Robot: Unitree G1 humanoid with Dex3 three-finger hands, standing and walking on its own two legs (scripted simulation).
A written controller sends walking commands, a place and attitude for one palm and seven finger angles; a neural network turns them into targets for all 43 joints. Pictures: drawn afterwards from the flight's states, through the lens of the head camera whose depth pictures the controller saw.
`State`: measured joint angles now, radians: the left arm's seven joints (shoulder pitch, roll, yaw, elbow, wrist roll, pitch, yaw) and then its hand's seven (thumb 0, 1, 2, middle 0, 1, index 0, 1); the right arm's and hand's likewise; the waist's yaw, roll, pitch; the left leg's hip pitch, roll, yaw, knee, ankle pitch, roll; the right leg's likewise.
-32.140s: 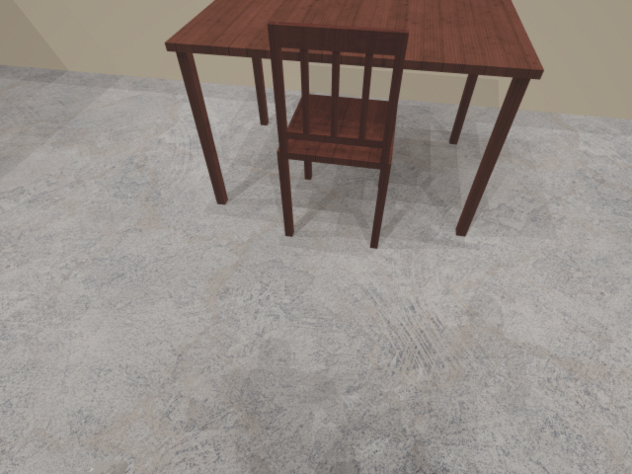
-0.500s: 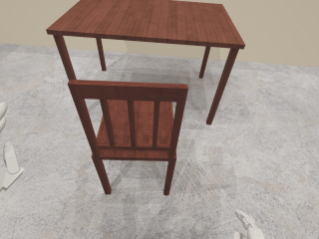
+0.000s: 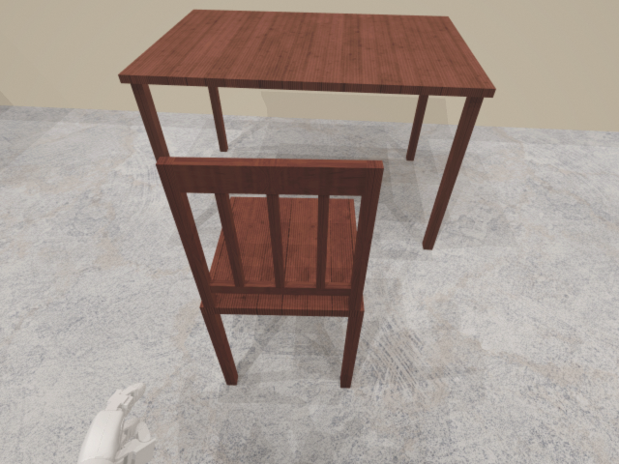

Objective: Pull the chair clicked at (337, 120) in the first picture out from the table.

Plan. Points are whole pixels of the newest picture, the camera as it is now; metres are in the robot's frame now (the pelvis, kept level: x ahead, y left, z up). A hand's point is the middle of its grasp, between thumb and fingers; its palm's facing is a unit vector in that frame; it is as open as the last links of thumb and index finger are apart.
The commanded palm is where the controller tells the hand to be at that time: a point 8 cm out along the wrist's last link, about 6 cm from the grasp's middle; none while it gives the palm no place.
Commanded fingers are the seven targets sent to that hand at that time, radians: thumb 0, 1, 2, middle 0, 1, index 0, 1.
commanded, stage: let the arm hang, fingers relaxed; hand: left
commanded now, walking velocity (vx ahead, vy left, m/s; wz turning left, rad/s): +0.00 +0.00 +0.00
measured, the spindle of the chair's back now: (276, 243) +0.56 +0.09 -0.08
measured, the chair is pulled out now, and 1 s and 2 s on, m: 0.52 0.52 0.52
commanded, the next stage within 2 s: look to check the result in 0.92 s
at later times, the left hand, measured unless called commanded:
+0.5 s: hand out of the picture -0.07 +0.13 -0.15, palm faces +0.12 -0.97 -0.19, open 7.4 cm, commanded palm none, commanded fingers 0.00 0.90 0.90 -0.20 -0.30 -0.20 -0.30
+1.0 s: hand out of the picture +0.01 +0.11 -0.14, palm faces +0.07 -0.97 -0.21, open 7.3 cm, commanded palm none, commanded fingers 0.00 0.90 0.90 -0.20 -0.30 -0.20 -0.30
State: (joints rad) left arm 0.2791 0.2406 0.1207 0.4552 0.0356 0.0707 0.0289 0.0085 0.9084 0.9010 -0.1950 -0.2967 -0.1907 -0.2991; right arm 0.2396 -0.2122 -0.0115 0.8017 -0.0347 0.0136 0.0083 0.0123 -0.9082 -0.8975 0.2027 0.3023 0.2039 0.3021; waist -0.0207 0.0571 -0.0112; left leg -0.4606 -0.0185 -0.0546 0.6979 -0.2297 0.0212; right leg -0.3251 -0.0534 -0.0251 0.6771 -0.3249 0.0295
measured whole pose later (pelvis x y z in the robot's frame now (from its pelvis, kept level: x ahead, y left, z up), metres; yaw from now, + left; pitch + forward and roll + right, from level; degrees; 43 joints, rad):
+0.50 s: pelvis +0.01 -0.03 +0.02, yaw +2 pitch +0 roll +0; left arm 0.43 0.13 0.00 1.11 0.01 0.02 0.04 0.01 0.92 0.90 -0.20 -0.30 -0.19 -0.30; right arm 0.38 -0.11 0.00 1.07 -0.01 -0.02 -0.04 0.01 -0.91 -0.90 0.20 0.30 0.20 0.30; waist 0.03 0.01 0.04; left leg -0.27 -0.03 -0.05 0.53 -0.25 0.01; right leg -0.27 -0.02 0.02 0.51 -0.24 0.02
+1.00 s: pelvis +0.01 -0.06 +0.02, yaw +2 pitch -2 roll +0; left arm 0.29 0.13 0.00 1.05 0.01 0.01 0.04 0.01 0.93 0.90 -0.20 -0.30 -0.20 -0.30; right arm 0.36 -0.14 -0.01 1.08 -0.01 -0.01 -0.04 0.01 -0.91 -0.90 0.20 0.30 0.20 0.30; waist -0.01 0.04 0.06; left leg -0.22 0.02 -0.06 0.46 -0.22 -0.03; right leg -0.24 0.02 0.01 0.48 -0.21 -0.02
